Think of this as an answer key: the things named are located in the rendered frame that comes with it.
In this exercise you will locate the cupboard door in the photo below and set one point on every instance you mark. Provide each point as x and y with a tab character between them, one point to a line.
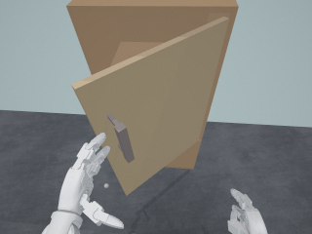
160	95

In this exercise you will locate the robot left forearm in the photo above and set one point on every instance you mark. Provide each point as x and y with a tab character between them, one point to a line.
64	222

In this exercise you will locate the left robot hand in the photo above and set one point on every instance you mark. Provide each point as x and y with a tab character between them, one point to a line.
79	178

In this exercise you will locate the handle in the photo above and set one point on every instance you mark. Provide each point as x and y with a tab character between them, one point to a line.
123	138

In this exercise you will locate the right robot hand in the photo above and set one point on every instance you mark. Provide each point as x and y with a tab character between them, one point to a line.
251	221

